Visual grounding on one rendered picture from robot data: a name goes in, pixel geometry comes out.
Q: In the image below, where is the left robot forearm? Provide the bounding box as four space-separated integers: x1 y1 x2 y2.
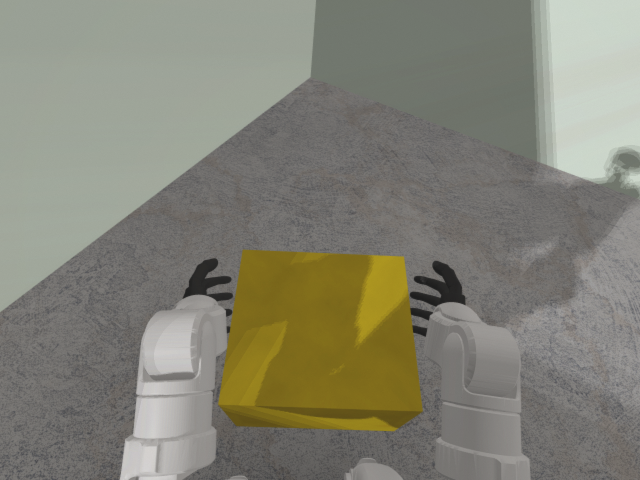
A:
120 295 227 480

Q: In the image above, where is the left robot hand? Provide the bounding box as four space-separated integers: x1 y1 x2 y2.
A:
183 258 233 333

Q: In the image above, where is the right robot forearm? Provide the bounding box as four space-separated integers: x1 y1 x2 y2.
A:
423 302 531 480

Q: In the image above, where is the right robot hand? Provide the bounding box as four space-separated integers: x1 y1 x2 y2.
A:
410 261 466 337

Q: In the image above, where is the robot right shin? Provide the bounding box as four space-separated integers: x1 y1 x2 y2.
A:
356 458 376 466

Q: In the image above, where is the carton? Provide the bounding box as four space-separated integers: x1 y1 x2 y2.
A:
218 250 423 431

